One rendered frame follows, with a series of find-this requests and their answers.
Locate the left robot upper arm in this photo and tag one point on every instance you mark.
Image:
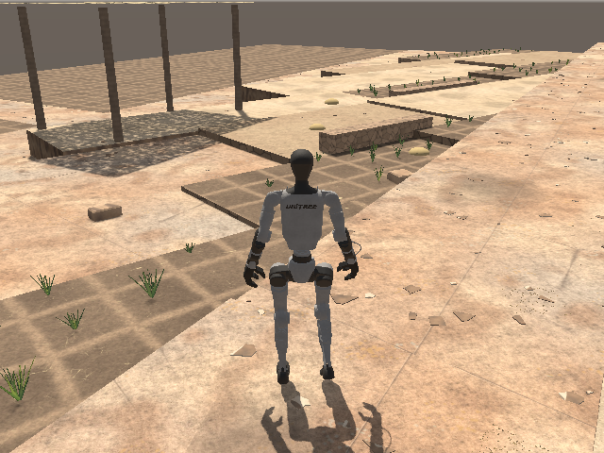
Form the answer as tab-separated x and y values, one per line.
271	200

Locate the right robot upper arm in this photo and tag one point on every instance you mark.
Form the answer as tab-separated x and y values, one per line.
332	200

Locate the robot head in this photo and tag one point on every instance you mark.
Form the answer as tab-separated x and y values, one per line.
301	162

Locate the robot right forearm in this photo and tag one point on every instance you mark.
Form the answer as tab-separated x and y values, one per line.
347	249

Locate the left robot hand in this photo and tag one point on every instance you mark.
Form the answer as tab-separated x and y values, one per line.
248	273

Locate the right robot hand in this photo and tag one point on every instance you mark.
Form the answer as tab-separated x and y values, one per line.
345	266

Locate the robot left forearm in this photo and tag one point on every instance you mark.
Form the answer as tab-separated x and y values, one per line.
255	252

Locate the robot left foot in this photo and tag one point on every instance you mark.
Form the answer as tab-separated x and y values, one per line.
282	377

